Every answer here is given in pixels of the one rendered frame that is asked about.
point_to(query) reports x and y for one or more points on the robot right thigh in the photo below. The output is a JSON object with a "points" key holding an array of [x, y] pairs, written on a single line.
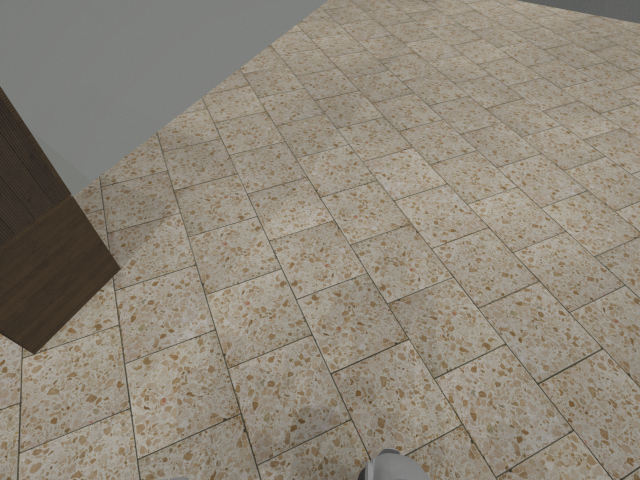
{"points": [[390, 466]]}

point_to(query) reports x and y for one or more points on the cupboard door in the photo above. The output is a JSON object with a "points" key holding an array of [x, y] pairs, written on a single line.
{"points": [[27, 187]]}

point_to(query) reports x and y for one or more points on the robot right shin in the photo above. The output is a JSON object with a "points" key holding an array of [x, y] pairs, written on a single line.
{"points": [[389, 450]]}

